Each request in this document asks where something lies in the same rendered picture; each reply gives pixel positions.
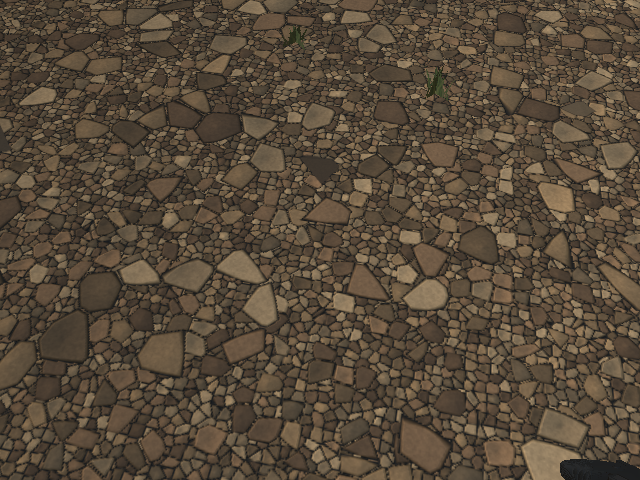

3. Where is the robot right hand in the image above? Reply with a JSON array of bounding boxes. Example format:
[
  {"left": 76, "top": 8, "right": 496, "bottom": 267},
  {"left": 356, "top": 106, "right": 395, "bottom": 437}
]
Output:
[{"left": 560, "top": 459, "right": 640, "bottom": 480}]

